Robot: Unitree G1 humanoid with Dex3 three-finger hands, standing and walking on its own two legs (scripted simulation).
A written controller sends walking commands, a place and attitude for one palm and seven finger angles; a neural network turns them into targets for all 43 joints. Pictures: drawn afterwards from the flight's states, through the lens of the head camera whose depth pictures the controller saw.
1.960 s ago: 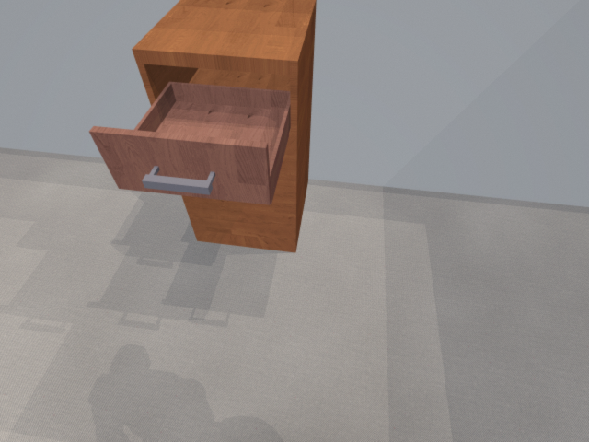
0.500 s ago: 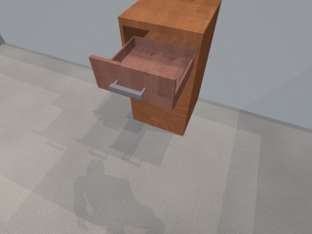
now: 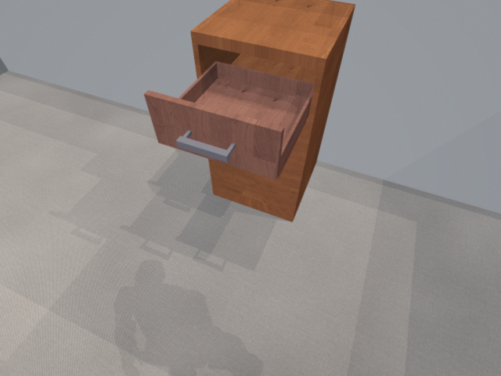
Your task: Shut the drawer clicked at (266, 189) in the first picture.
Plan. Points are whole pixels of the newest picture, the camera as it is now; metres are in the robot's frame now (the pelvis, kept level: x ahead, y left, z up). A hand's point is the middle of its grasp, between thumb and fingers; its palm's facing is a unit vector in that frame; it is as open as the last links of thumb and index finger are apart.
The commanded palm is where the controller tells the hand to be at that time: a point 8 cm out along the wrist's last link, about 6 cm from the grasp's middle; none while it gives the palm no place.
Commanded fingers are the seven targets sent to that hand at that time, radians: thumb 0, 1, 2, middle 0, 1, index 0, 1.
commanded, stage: turn to face it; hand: left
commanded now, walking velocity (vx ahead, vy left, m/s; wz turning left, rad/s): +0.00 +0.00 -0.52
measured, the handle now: (206, 144) +0.67 +0.16 -0.07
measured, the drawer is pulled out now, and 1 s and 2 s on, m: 0.30 0.30 0.30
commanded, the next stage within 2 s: take the last steps up to it in 0.68 s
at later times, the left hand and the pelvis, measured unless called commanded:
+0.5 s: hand out of the picture +0.06 +0.18 -0.17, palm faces -0.09 -0.95 -0.31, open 7.4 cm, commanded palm none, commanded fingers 0.00 0.90 0.90 -0.20 -0.30 -0.20 -0.30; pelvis -0.02 -0.02 -0.02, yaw -9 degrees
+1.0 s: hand out of the picture +0.10 +0.16 -0.18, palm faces -0.20 -0.96 -0.17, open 7.4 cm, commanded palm none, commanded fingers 0.00 0.90 0.90 -0.20 -0.30 -0.20 -0.30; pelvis +0.02 -0.01 +0.00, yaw -15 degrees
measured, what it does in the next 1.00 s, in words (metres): steps on the spot, turning right: left foot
